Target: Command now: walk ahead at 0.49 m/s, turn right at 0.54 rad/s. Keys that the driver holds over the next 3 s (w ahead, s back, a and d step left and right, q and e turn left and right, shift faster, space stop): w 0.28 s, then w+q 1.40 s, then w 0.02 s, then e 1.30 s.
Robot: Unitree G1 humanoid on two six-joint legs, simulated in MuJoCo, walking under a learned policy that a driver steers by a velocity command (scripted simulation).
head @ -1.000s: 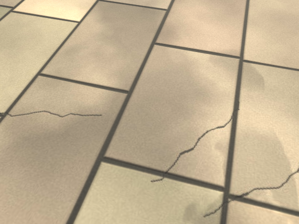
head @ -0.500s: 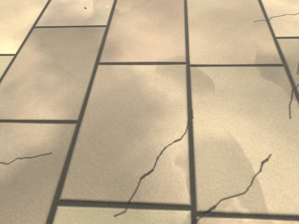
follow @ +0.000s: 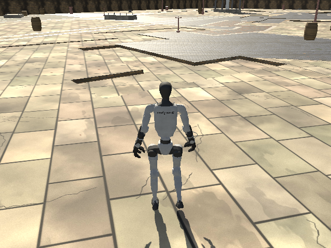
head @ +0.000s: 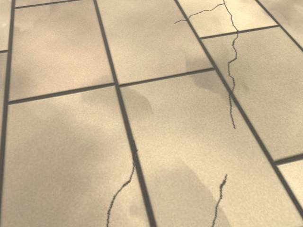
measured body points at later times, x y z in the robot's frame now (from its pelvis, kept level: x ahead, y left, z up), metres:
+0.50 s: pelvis +0.26 -0.08 +0.00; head +0.29 -0.10 +0.45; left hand +0.41 +0.17 -0.10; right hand +0.31 -0.36 -0.14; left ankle +0.19 +0.08 -0.64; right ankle +0.30 -0.17 -0.74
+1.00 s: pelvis +0.53 -0.02 -0.02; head +0.57 +0.00 +0.43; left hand +0.52 +0.27 -0.15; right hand +0.75 -0.23 -0.12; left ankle +0.59 +0.06 -0.74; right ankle +0.38 -0.19 -0.63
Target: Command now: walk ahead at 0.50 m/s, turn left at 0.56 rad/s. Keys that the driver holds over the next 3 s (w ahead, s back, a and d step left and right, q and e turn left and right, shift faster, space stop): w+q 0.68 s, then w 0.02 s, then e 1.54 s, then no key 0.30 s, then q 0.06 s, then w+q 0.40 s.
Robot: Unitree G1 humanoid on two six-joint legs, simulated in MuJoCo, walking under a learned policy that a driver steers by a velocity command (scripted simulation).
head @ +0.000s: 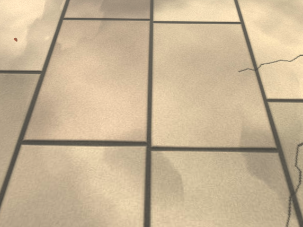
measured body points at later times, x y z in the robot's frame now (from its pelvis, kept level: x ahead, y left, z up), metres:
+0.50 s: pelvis +0.29 -0.03 +0.01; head +0.31 -0.02 +0.46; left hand +0.40 +0.27 -0.06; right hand +0.43 -0.28 -0.11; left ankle +0.13 +0.06 -0.63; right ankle +0.38 -0.11 -0.72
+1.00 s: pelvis +0.48 +0.09 +0.01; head +0.51 +0.12 +0.46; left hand +0.40 +0.36 -0.13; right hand +0.77 -0.04 -0.07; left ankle +0.52 +0.23 -0.72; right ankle +0.45 -0.10 -0.64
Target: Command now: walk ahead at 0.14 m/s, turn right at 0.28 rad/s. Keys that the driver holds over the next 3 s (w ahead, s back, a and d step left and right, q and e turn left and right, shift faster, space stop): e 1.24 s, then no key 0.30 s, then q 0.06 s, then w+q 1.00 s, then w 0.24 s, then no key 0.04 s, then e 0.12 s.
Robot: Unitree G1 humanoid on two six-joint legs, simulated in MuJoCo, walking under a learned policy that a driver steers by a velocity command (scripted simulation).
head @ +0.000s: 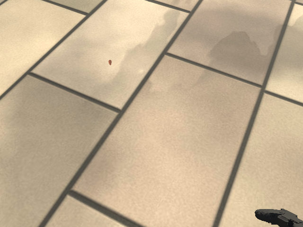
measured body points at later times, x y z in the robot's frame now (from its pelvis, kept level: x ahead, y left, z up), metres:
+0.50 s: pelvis +0.04 -0.05 +0.01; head +0.07 -0.09 +0.46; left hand +0.24 +0.20 -0.07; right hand +0.12 -0.36 -0.11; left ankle +0.08 +0.10 -0.64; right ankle +0.04 -0.13 -0.73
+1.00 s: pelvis +0.07 -0.02 +0.01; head +0.11 -0.02 +0.46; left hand +0.36 +0.15 -0.09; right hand +0.03 -0.33 -0.08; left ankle +0.13 +0.08 -0.73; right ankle -0.02 -0.12 -0.64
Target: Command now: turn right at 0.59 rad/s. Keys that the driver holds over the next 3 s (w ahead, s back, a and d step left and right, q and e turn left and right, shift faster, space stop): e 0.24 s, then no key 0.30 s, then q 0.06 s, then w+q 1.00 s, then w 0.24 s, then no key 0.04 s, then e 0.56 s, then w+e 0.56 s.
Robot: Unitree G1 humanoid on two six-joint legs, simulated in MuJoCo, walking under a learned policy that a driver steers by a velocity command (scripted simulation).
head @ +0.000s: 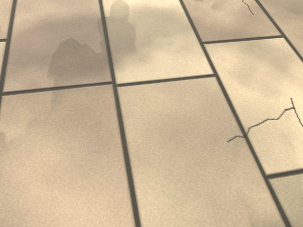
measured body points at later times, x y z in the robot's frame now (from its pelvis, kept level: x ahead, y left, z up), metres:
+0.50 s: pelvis +0.00 -0.06 +0.00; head +0.02 -0.10 +0.45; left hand +0.22 +0.16 -0.07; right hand +0.06 -0.38 -0.12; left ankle +0.02 +0.09 -0.68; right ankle -0.01 -0.15 -0.74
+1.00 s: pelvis +0.09 -0.07 -0.01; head +0.10 -0.07 +0.44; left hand +0.20 +0.21 -0.10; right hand +0.18 -0.35 -0.12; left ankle +0.04 +0.07 -0.68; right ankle +0.01 -0.16 -0.74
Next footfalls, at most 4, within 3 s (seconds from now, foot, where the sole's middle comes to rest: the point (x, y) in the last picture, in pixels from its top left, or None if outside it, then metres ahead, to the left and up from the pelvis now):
0.26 right None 0.02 -0.16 -0.78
0.66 left None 0.06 0.07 -0.78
1.30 left None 0.40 0.08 -0.78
1.82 right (152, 170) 0.72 -0.02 -0.78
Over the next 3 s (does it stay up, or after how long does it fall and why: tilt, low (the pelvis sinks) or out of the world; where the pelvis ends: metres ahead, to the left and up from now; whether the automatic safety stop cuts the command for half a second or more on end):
stays up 0.84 0.07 0.00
